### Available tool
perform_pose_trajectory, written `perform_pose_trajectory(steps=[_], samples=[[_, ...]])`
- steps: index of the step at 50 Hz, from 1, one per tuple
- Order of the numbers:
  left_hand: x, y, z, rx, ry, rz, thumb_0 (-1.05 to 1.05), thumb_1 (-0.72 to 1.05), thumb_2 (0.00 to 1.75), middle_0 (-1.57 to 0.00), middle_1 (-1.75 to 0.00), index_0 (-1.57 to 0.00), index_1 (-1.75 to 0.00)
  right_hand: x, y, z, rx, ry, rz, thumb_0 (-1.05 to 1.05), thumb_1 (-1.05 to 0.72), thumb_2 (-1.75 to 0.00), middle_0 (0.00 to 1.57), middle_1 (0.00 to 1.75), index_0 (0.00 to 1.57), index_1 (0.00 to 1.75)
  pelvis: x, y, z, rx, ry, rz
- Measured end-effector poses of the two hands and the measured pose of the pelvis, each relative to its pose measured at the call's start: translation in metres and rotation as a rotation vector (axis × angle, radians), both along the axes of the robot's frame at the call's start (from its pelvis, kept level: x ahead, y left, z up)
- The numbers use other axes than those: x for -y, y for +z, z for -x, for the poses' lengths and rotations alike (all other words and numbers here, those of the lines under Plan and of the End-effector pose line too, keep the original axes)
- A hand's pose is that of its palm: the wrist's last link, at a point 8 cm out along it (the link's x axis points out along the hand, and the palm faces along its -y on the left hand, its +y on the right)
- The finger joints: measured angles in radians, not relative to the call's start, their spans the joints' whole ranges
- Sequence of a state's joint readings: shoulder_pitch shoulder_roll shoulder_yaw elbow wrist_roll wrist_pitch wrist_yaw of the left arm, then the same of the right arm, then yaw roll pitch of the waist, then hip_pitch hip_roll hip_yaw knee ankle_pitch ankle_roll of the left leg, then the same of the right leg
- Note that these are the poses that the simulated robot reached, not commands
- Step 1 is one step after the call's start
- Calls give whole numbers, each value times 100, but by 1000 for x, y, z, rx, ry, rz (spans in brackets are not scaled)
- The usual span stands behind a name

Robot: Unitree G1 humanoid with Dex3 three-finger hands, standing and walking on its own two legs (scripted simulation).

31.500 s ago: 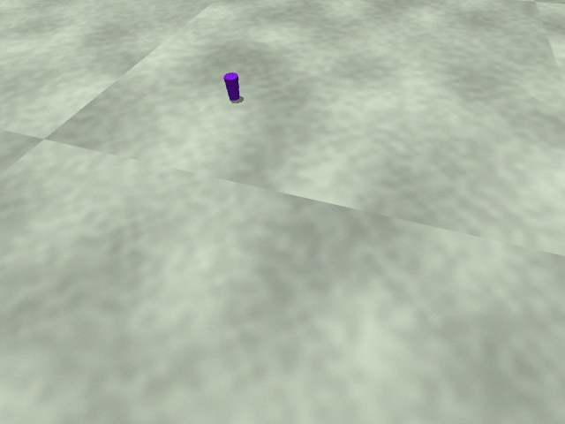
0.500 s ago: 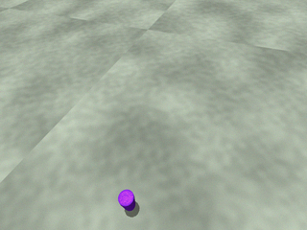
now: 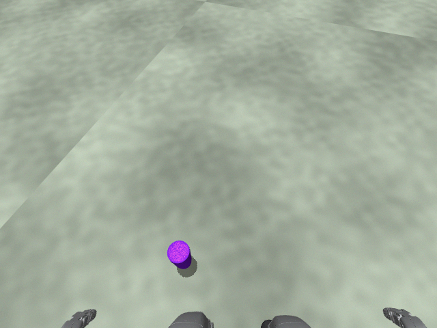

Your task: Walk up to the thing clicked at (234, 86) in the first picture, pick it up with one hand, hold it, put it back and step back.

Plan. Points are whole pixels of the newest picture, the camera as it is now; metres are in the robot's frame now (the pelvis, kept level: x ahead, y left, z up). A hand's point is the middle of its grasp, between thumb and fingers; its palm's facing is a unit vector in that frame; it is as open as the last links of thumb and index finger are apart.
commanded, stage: step back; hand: left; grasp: from the side
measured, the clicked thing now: (181, 256) +0.41 +0.22 -0.69
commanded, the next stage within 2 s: none
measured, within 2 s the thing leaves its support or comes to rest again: neither
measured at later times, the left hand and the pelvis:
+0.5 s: hand out of the picture +0.04 +0.30 -0.17, palm faces -0.09 -0.92 -0.38, open 7.3 cm; pelvis -0.09 +0.04 -0.01, yaw -4 degrees
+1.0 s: hand out of the picture -0.09 +0.31 -0.16, palm faces +0.00 -0.93 -0.36, open 7.3 cm; pelvis -0.22 +0.04 -0.01, yaw +0 degrees
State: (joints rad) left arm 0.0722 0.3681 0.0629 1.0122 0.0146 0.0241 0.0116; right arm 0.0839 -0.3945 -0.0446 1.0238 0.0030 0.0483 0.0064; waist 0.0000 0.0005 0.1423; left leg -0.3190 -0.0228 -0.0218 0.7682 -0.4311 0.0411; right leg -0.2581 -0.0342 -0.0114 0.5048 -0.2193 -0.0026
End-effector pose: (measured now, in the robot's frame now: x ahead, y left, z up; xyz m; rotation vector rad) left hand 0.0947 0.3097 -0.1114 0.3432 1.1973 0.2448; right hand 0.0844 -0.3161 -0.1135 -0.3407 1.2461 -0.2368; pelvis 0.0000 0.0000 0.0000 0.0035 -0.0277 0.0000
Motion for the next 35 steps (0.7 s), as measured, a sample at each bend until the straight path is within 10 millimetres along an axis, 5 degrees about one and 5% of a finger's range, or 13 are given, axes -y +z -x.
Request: perform_pose_trajectory(steps=[6, 12, 22, 29, 35], samples=[[-31, -20, -15, 59, -37, 7, 0, 90, 89, -21, -30, -21, -30, -15, 1, 33, -29, 12, 74, 0, -90, -90, 20, 30, 21, 30, -28, -16, 19, -13, 12, 7], [-38, -20, -6, 52, -49, 29, 0, 91, 89, -21, -30, -21, -30, -40, 13, 68, -66, -2, 75, 0, -90, -90, 20, 30, 21, 30, -41, -5, 37, -12, -1, 24], [-38, -19, 46, -11, -93, 22, 0, 91, 89, -21, -30, -21, -30, -56, 5, 88, 56, -26, 43, 0, -90, -90, 21, 30, 21, 30, -48, -8, 73, 6, -58, 18], [-28, -12, 84, 16, -107, -13, 0, 91, 89, -21, -30, -21, -30, -39, -14, 112, 105, -27, 4, 0, -90, -90, 21, 31, 21, 30, -34, -19, 109, 23, -85, 21], [-21, 5, 125, 38, -79, -16, 0, 90, 89, -21, -30, -21, -30, -29, -8, 141, 85, -23, -2, 0, -90, -90, 21, 30, 21, 30, -28, -9, 137, 19, -67, -14]])
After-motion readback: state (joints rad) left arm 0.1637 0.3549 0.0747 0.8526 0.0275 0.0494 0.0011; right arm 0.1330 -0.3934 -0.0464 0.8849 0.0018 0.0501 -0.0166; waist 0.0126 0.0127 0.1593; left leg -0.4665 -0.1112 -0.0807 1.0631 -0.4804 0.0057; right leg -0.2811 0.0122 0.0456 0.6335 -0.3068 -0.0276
